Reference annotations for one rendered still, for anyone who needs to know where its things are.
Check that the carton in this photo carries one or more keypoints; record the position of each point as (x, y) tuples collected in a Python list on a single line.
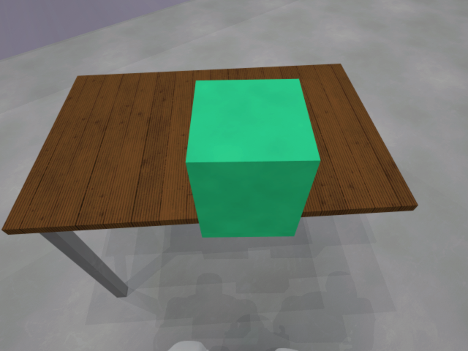
[(251, 157)]

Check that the table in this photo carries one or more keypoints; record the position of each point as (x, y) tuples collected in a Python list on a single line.
[(115, 157)]

